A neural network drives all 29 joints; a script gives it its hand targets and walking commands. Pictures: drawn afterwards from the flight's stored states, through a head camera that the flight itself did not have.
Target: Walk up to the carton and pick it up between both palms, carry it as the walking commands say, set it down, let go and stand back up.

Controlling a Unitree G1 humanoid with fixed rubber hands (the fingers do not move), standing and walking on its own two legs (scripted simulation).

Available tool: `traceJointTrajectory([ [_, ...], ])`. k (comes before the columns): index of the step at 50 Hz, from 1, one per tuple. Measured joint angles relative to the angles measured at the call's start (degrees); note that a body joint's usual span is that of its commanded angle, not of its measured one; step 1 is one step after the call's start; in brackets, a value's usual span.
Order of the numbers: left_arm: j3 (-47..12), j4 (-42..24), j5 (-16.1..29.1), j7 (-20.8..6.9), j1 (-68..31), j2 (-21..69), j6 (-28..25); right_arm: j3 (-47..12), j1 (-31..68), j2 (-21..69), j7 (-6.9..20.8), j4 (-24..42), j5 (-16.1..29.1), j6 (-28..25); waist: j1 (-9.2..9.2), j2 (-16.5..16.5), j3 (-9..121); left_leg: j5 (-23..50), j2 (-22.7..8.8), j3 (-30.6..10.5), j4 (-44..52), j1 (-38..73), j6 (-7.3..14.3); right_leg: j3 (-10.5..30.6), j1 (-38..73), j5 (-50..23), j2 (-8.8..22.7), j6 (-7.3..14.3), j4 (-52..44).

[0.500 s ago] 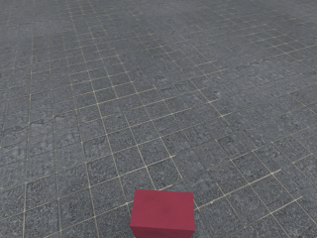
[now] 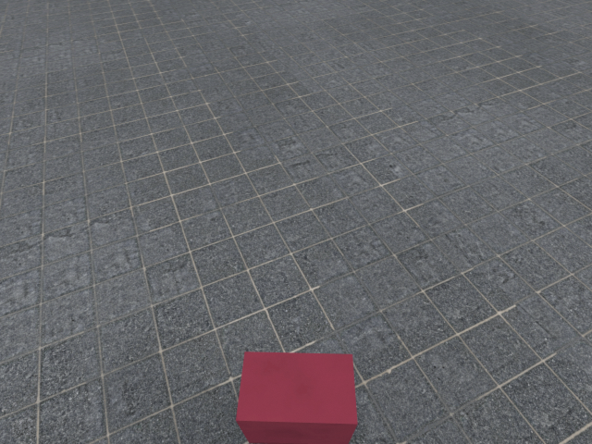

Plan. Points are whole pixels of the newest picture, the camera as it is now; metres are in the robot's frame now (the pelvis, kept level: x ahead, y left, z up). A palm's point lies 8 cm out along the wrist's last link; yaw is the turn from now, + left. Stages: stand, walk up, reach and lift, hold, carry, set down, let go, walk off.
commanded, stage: walk up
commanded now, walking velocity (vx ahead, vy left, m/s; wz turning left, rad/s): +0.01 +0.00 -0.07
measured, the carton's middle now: (298, 401) +0.35 +0.04 -0.63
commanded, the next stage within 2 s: stand in 0.58 s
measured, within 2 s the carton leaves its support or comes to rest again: neither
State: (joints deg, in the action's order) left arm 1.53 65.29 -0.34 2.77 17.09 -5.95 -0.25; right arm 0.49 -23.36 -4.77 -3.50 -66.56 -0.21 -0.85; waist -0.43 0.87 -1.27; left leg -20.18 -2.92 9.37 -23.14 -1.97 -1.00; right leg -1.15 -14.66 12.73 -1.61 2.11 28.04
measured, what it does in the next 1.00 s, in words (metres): stands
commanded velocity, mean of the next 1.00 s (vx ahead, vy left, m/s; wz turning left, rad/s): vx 0.00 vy -0.01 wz -0.04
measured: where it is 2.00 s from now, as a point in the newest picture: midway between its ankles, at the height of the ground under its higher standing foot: outside the picture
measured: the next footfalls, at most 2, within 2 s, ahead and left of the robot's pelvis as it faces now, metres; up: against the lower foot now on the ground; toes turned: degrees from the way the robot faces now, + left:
none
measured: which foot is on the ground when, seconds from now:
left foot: down 0.00-1.00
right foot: down 0.00-1.00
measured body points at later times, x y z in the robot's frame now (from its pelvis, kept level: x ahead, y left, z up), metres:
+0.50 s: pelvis -0.01 -0.03 +0.00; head +0.00 -0.04 +0.45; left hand +0.02 +0.19 -0.15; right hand -0.06 -0.24 -0.17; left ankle -0.08 +0.11 -0.74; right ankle +0.02 -0.10 -0.74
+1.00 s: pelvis -0.02 -0.02 -0.01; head +0.01 -0.02 +0.44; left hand +0.02 +0.21 -0.16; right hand -0.04 -0.22 -0.17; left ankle -0.08 +0.11 -0.74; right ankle +0.03 -0.10 -0.74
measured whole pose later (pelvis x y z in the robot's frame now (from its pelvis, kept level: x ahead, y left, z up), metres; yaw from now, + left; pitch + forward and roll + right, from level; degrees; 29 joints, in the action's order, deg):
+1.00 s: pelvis -0.02 -0.02 -0.01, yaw -1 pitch +5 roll +0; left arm -1.3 54.1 5.4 4.2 14.4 -9.0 7.5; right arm -3.5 -20.0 -7.6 -4.3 -53.7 6.4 8.0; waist 1.4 1.3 1.2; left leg -22.6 -2.5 2.8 -33.7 -15.9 0.0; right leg -4.8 -25.2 11.2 -1.5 3.5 31.8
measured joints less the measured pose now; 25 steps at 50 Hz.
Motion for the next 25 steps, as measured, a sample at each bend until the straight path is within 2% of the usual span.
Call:
traceJointTrajectory([
  [9, 0.35, -1.63, -0.18, 0.24, 0.05, -0.27, 0.43, 0.07, 0.51, -0.44, -0.17, 1.36, -0.35, 0.49, 0.46, 0.2, 0.11, -0.75, -0.64, 0.44, -1.89, -1.04, -0.25, 0.38, -0.92, 0.01, -0.56, 0.32, 0.94],
  [14, 0.79, -3.79, 0.17, 0.04, -0.17, -1.18, 0.98, 0.13, 1.28, -0.74, -0.21, 2.81, -0.73, 0.5, 0.77, -0.73, -0.12, -1.27, -0.59, 1.52, -3.31, -1.97, -0.43, 1.4, -2.98, 0.72, -0.63, 0.51, 3.66],
  [18, 1.35, -5.92, 0.01, -0.45, -0.27, -2.43, 1.45, 0.59, 1.94, -1.01, -0.51, 4.22, -1.28, 0.32, 1.75, -1.93, 0.04, -2.58, -0.7, 2.18, -5.88, -3.18, -1.01, -0.42, -5.68, 3.1, 1.25, -0.87, 8.84],
  [20, 0.82, -5.62, -0.14, -0.59, -1.19, -2.21, 0.51, 0.88, 2.18, -1.39, -0.25, 3.9, -0.69, 0.25, 1.36, -0.73, -0.35, -3.31, -2.0, 1.48, -7.13, -3.27, -1.59, -1.78, -4.41, 3.39, 0.41, 1.09, 7.47],
  [22, 0.39, -5.31, -0.34, -0.54, -1.48, -1.67, -0.49, 1.02, 2.01, -1.86, 0.18, 3.61, -0.4, 0.84, 0.93, 0.61, -0.22, -3.44, -2.43, -1.16, -6.96, -3.36, -1.01, -2.9, -2.88, 2.15, -0.74, 2.4, 4.89],
  [25, -0.57, -4.38, 0.09, 0.29, -0.93, -1.06, -0.49, 1.25, 1.69, -2.49, 0.45, 2.81, 0.03, 1.88, 0.5, 1.6, 0.14, -1.73, -2.19, -3.81, -4.02, -2.09, -0.53, -3.5, -0.23, -0.24, -1.84, 2.69, -0.04],
])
